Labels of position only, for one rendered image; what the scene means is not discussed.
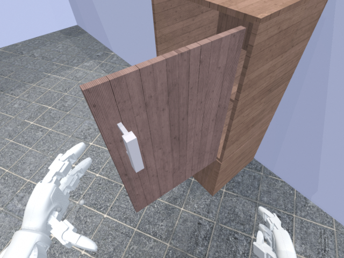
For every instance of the handle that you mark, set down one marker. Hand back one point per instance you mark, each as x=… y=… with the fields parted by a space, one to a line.
x=132 y=148

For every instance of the robot right hand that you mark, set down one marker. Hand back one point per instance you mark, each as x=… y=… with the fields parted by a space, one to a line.
x=279 y=243

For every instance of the robot left hand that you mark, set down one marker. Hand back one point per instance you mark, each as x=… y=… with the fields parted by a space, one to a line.
x=40 y=212

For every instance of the left robot forearm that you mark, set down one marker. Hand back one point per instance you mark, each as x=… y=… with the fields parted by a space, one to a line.
x=27 y=244

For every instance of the cupboard door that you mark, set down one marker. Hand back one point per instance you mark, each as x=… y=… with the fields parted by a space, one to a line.
x=176 y=106

